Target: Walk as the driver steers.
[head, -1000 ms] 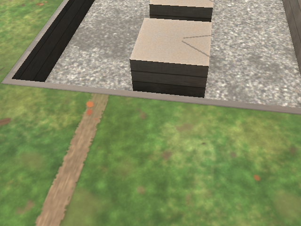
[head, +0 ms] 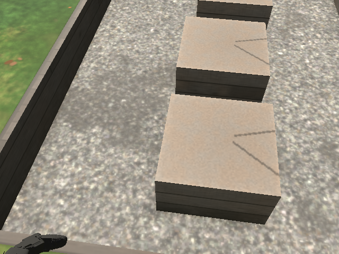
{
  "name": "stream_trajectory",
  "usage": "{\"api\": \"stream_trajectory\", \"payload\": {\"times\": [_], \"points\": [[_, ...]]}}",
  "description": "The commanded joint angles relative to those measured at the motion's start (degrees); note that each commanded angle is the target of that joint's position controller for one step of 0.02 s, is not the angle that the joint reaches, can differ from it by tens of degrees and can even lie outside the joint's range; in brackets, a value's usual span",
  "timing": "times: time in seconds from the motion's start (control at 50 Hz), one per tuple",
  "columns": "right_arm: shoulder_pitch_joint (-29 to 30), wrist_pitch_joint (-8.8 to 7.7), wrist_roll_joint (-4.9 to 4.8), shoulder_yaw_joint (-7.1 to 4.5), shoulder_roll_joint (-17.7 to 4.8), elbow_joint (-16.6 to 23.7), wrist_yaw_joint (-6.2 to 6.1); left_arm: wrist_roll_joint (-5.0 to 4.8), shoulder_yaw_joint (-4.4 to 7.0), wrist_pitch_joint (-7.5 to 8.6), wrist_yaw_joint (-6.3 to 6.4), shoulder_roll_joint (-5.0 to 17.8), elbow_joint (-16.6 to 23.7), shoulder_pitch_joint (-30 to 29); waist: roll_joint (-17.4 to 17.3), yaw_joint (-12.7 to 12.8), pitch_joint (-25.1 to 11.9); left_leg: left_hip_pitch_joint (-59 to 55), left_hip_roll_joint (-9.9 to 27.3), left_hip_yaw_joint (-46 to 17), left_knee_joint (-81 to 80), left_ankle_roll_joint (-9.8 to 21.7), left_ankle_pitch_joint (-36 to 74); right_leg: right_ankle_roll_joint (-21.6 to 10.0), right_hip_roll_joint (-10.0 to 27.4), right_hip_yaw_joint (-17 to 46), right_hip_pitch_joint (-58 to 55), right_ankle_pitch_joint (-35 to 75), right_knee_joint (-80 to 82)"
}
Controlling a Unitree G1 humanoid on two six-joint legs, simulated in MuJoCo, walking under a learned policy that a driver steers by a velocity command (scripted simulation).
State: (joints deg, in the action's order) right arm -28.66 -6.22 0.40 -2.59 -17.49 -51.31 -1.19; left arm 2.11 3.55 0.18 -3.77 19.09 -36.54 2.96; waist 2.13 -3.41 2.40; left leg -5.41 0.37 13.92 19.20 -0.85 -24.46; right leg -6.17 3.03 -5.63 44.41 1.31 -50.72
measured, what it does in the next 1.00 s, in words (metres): walks ahead, turning right: right foot, then left foot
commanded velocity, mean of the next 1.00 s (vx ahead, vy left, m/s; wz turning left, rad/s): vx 0.16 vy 0.00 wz -0.39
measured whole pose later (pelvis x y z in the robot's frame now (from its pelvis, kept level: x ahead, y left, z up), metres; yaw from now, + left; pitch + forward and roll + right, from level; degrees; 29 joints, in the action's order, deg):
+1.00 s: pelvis +0.27 +0.06 +0.03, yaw -19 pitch +2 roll -3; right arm -21.3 4.4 -1.0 -3.8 -17.9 -39.4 0.9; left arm 1.1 3.6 -4.4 0.2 19.2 -38.4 4.6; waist 1.8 -3.6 3.7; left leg 12.9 -7.8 -17.8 22.4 3.6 -9.0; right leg 3.2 -3.8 6.2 28.2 -23.8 -53.5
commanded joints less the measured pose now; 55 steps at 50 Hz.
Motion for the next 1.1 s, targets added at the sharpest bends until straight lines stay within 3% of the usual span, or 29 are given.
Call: {"api": "stream_trajectory", "payload": {"times": [0.02, 0.06, 0.08, 0.1, 0.12, 0.14, 0.18, 0.22, 0.28, 0.34, 0.38, 0.4, 0.42, 0.44, 0.46, 0.52, 0.58, 0.62, 0.64, 0.66, 0.68, 0.7, 0.72, 0.74, 0.78, 0.82, 0.9, 1.04, 1.1], "points": [[10.75, -1.32, -0.82, -1.02, -8.37, 7.14, -1.16, 0.28, -0.6, 0.58, -2.09, -0.14, 1.2, 6.68, -5.27, 8.39, 1.16, 17.19, 10.01, 0.43, 6.07, 1.52, 65.62, -1.42, -6.95, -5.25, -24.76, 3.62, 11.6], [12.18, 0.46, -0.5, -1.94, -10.98, 7.85, -1.74, -0.08, 1.25, 1.09, -1.29, 3.49, -2.77, 21.88, -7.15, 15.07, -8.45, 17.08, 11.92, -1.5, 27.34, 0.97, 67.38, -4.43, -9.57, -0.63, -41.49, 2.21, 13.86], [12.17, 1.47, -0.41, -2.27, -10.93, 7.24, -1.51, -0.89, 2.34, 1.01, 0.31, 5.04, -4.89, 28.92, -4.08, 18.04, -11.26, 25.31, 7.53, -1.36, 47.41, -0.74, 45.2, -5.85, -8.52, 4.02, -53.38, 6.16, 14.8], [7.72, 2.12, 0.58, -1.22, -4.11, 8.52, -0.64, -2.61, 3.57, 0.95, 1.66, 11.94, -4.12, 24.28, 10.41, 11.29, -10.74, 34.55, -1.88, -0.19, 69.27, -2.11, -8.16, -7.47, 3.68, 17.61, -56.55, 39.39, 14.68], [0.83, 3.11, -0.42, -0.78, -4.58, 13.31, -0.69, -1.95, 4.61, 0.42, 1.48, 16.18, -1.1, 23.37, 10.93, 7.81, -26.89, 47.16, -2.89, -13.2, 83.35, -3.72, -11.59, -19.29, 15.25, 40.69, -73.71, 48.63, 15.89], [5.47, 2.88, 0.6, -0.29, -6.96, 13.8, -0.6, -3.09, 4.76, -0.58, 2.24, 13.73, 1.57, 20.69, 2.66, 9.84, -29.07, 50.91, -0.81, -18.26, 79.74, -3.15, -5.71, -20.51, 15.4, 46.46, -70.87, 28.9, 23.5], [11.08, 3.55, 1.57, -0.17, -7.03, 14.37, -0.7, -3.09, 3.14, -1.15, 2.93, 8.65, 0.63, 14.42, -4.66, 4.21, -9.69, 48.91, 2.66, -18.12, 67.32, -2.84, -1.73, -16.04, 9.47, 39.35, -47.8, 17.68, 29.25], [9.81, 6.71, 2.99, -0.38, -6.88, 13.8, -1.48, -3.15, 2.32, -0.33, 2.71, 6.63, 0.1, 13.72, -7.13, 1.23, -4.88, 40.85, 4.7, -17.69, 58.95, -3.56, -1.3, -13.0, 6.44, 33.96, -33.18, 28.89, 29.71], [13.07, 8.29, 2.7, -0.14, -4.47, 14.95, -1.88, -2.42, 2.85, 0.78, 2.3, 8.15, -0.27, 12.47, -7.8, 0.64, -7.11, 33.71, 4.34, -16.59, 48.65, -4.1, 3.22, -10.36, 1.68, 28.69, -25.22, 34.43, 28.98], [17.37, 9.11, 2.88, 0.99, -1.39, 16.76, -1.45, -2.4, 2.91, -1.37, 4.15, 7.79, 0.3, 13.18, -2.59, 2.74, -8.76, 36.79, 2.7, -15.76, 47.77, -2.61, 12.48, -5.83, -0.5, 29.92, -27.83, 33.92, 27.95], [20.73, 9.3, 2.72, 0.85, -2.16, 18.16, -1.13, -2.72, 3.07, -2.75, 4.63, 7.7, 1.03, 13.48, -1.92, 3.8, -8.75, 39.27, 1.54, -16.76, 46.78, -2.12, 14.34, -3.49, -1.93, 32.11, -29.57, 26.25, 27.8], [21.51, 9.05, 2.49, 0.99, -1.95, 17.96, -0.81, -2.28, 2.97, -3.02, 4.69, 7.75, 2.01, 12.82, -0.74, 4.69, -9.99, 37.94, 0.0, -14.93, 48.68, -1.91, 17.92, -2.88, -2.98, 32.09, -29.6, 22.11, 28.25], [20.98, 8.62, 2.37, 0.63, -2.64, 17.74, -0.56, -1.15, 2.92, -3.22, 4.84, 7.43, 2.73, 11.5, -0.07, 4.33, -10.36, 37.63, -0.56, -16.3, 52.37, -1.4, 20.0, -3.83, -2.45, 34.84, -29.99, 20.26, 27.57], [23.39, 8.49, 2.61, 0.77, -3.05, 18.68, -0.36, -2.17, 3.13, -3.57, 4.8, 7.64, 2.87, 12.14, 0.09, 4.98, -8.75, 40.23, -0.88, -16.62, 48.98, -1.82, 14.91, -4.03, -3.22, 35.75, -31.36, 15.79, 27.93], [24.95, 8.24, 2.64, 0.89, -3.06, 19.27, -0.29, -2.21, 3.14, -3.96, 4.8, 7.47, 3.25, 12.72, 1.25, 5.88, -7.73, 41.11, -1.65, -17.18, 47.48, -1.62, 13.12, -4.45, -3.19, 37.65, -33.33, 14.39, 28.07], [25.92, 7.17, 1.0, 1.33, -4.05, 19.71, -0.16, -1.98, 3.56, -4.86, 5.19, 7.66, 3.08, 13.87, 4.49, 7.62, -6.25, 43.38, -2.77, -20.83, 35.11, -0.44, 3.44, -6.85, -0.37, 41.33, -43.17, 12.85, 26.86], [21.76, 6.32, 0.0, 1.55, -4.0, 17.73, 0.51, -1.18, 2.28, -5.08, 5.14, 5.21, 3.73, 11.35, 5.91, 7.61, -8.22, 30.2, -2.67, -19.06, 26.82, 0.99, 2.95, -5.32, 0.51, 38.26, -39.46, 20.04, 25.77], [18.0, 6.66, 0.07, 1.62, -2.42, 16.21, 1.26, -1.2, 0.8, -4.96, 4.3, 2.62, 3.37, 10.17, 5.81, 6.17, -8.96, 17.8, -2.47, -17.79, 18.55, 1.86, 3.83, -3.4, -0.24, 37.63, -33.05, 15.08, 26.56], [16.56, 6.9, 0.34, 2.24, 0.11, 15.49, 1.35, -1.66, -0.36, -5.11, 4.46, 0.72, 2.94, 9.06, 3.57, 4.34, -8.2, 11.45, -1.76, -17.85, 9.14, 2.46, 7.59, -1.68, -1.24, 37.06, -29.48, 5.82, 27.03], [19.62, 6.97, 1.14, 3.09, 1.94, 15.86, 1.14, -1.79, -1.57, -5.0, 4.62, -2.21, 1.25, 11.32, -2.5, 5.29, -6.32, 7.47, 0.06, -22.44, -0.43, 3.35, 11.94, 1.67, -4.02, 34.2, -26.19, -10.61, 24.77], [23.15, 6.72, 1.22, 3.3, -0.18, 17.74, 0.57, -1.18, -1.66, -4.56, 4.64, -2.34, 0.16, 17.13, -11.88, 9.01, -6.51, 5.68, 11.58, -35.99, -3.53, 5.5, 24.76, 4.95, -7.67, 26.62, -24.26, -29.69, 15.32], [20.85, 6.55, 0.89, 3.26, -1.68, 17.65, 0.64, -0.73, 0.07, -4.15, 4.63, 3.93, 0.49, 13.97, -6.92, 7.33, -2.07, 12.67, 15.46, -41.37, -2.41, 11.97, 39.98, 5.76, -9.38, 18.74, -22.26, -30.68, 16.64], [17.65, 6.42, 0.56, 1.67, -5.3, 15.49, 1.38, -0.4, -0.32, -3.82, 4.78, 3.51, 1.44, 9.62, -8.82, 6.13, -1.27, 17.1, 16.32, -44.61, -3.58, 15.26, 44.43, 6.13, -7.31, 14.58, -26.19, -27.49, 17.36], [15.93, 6.58, 0.23, 0.46, -7.26, 14.64, 1.94, -0.7, -0.27, -3.3, 4.71, 4.16, 1.95, 5.9, -9.26, 4.42, -0.6, 15.93, 12.9, -42.69, -2.26, 14.03, 43.26, 6.32, -7.64, 12.75, -25.31, -25.37, 14.74], [12.6, 7.25, -0.65, -1.3, -10.71, 14.88, 1.88, -1.53, 1.6, -2.67, 4.12, 7.81, 2.36, 3.31, -8.67, 2.83, -1.35, 7.07, 9.93, -44.58, 0.07, 13.07, 37.41, 7.68, -8.76, 11.72, -14.1, -27.91, 5.88], [10.64, 7.87, -1.64, -2.32, -10.76, 14.97, 1.9, -1.54, 1.55, -2.97, 3.87, 6.55, 2.31, 3.38, -7.99, 2.89, -2.36, 4.77, 7.97, -43.72, 1.42, 12.52, 41.98, 9.51, -8.23, 11.27, -9.17, -27.45, -1.7], [9.2, 9.2, -1.39, -3.15, -9.06, 15.59, 1.9, -0.99, 0.88, -3.96, 4.3, 3.63, 2.47, 1.73, -9.69, 2.26, -5.68, 4.54, 4.63, -43.36, 1.47, 11.29, 40.51, 10.27, -7.6, 10.2, -7.98, -25.65, -6.12], [7.16, 10.63, -1.11, -4.55, -11.53, 16.5, 1.94, -0.85, 0.57, -3.02, 3.95, 3.6, 3.29, -2.77, -10.55, -0.66, -5.56, 6.0, 4.09, -50.76, -0.12, 12.89, 25.51, 8.19, -8.7, 11.36, -8.99, -24.27, 1.49], [9.55, 11.23, -0.77, -4.8, -11.77, 17.51, 2.42, -0.44, -0.48, -2.73, 3.72, 2.77, 3.71, -1.71, -10.1, 0.5, -5.89, 12.96, 3.04, -51.11, 0.22, 12.74, 32.66, 7.27, -9.67, 9.8, -16.19, -23.73, -0.31]]}}
Velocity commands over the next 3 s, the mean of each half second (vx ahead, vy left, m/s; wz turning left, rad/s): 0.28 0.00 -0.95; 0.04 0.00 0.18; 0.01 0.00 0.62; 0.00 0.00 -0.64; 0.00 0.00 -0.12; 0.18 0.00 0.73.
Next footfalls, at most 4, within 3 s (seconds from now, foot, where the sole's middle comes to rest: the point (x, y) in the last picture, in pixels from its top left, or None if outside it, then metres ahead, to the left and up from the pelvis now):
0.08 right None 0.29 -0.04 -0.76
0.68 left None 0.35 0.11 -0.76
1.26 right None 0.29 -0.06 -0.76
1.92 left None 0.34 0.10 -0.76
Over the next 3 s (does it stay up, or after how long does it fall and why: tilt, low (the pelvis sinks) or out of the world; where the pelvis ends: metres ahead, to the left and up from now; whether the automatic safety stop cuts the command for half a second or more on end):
stays up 0.22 0.06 0.01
